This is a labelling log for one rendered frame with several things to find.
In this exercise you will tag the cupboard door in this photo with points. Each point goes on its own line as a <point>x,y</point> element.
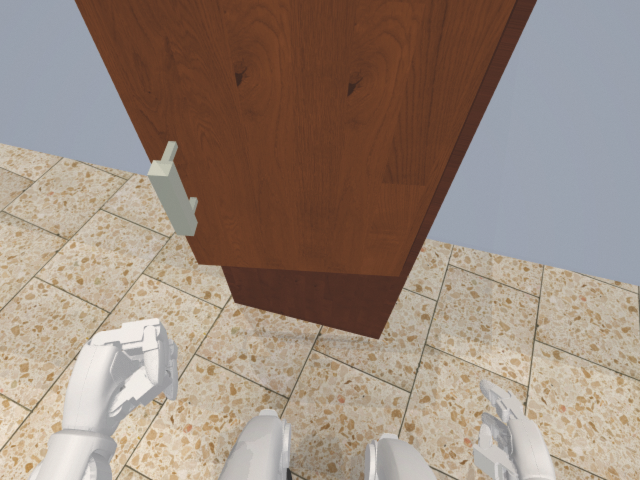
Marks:
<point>313,133</point>

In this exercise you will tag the left robot forearm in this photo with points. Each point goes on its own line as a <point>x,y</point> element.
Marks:
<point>76,455</point>

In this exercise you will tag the robot right hand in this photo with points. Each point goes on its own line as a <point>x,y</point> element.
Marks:
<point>522,452</point>

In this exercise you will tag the robot left thigh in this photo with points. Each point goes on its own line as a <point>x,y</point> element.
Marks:
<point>262,448</point>

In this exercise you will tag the robot right shin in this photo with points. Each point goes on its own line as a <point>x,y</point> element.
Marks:
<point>388,435</point>

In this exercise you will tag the handle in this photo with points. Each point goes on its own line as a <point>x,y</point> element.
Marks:
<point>167,184</point>

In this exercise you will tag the robot left hand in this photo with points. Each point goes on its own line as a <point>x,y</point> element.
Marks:
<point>137,355</point>

